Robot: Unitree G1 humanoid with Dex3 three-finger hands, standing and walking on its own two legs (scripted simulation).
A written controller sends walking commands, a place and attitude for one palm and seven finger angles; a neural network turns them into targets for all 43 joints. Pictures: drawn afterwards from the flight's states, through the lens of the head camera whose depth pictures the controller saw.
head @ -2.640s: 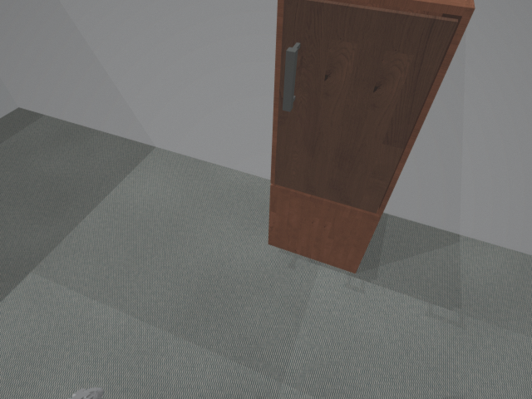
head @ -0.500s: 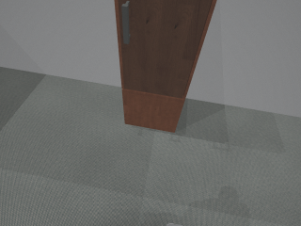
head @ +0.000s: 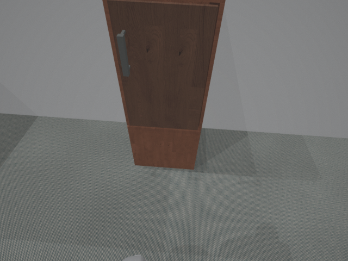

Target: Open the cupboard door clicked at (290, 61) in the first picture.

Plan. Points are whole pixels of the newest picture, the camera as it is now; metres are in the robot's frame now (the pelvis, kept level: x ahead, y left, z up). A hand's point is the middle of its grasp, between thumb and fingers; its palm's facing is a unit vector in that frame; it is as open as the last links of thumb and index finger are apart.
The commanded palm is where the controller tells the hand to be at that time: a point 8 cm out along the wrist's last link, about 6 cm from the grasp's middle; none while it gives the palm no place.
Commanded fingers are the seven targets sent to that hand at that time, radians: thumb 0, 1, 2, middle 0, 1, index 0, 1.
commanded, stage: take the last steps up to it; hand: left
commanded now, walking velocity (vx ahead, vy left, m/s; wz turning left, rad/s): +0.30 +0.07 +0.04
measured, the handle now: (125, 53) +0.78 +0.23 +0.08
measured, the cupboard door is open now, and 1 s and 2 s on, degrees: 0 0 0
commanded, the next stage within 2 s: come to a stop and stand still in 0.38 s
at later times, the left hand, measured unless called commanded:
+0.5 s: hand (92, 230) +0.23 +0.24 -0.16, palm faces +0.02 -0.98 -0.17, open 7.4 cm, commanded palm none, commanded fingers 0.00 0.90 0.90 -0.20 -0.30 -0.20 -0.30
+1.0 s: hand (85, 227) +0.25 +0.28 -0.19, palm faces +0.08 -0.98 -0.19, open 7.3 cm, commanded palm none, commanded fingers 0.00 0.90 0.90 -0.20 -0.30 -0.20 -0.30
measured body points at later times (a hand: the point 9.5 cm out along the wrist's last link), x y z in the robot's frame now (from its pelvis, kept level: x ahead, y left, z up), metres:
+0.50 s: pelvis +0.16 +0.07 +0.00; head +0.16 +0.07 +0.45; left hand +0.23 +0.30 -0.15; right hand +0.12 -0.13 -0.15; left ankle +0.13 +0.14 -0.74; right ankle +0.23 -0.05 -0.69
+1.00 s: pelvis +0.17 +0.09 -0.02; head +0.19 +0.12 +0.43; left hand +0.24 +0.33 -0.18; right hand +0.24 -0.16 -0.15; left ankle +0.18 +0.19 -0.74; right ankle +0.27 -0.05 -0.73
